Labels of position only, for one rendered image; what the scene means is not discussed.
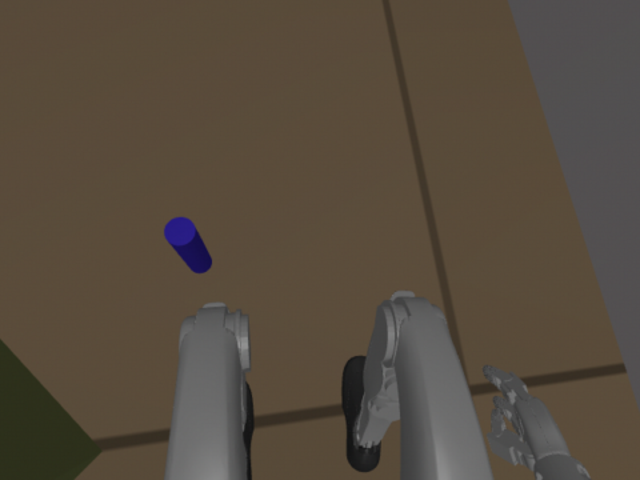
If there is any right robot foot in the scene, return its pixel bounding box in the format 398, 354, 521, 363
342, 356, 381, 472

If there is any can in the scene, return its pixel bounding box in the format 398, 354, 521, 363
164, 217, 212, 273

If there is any right robot hand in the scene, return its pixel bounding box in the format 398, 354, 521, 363
482, 365, 571, 471

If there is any right robot arm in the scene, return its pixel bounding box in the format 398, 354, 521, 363
534, 454, 591, 480

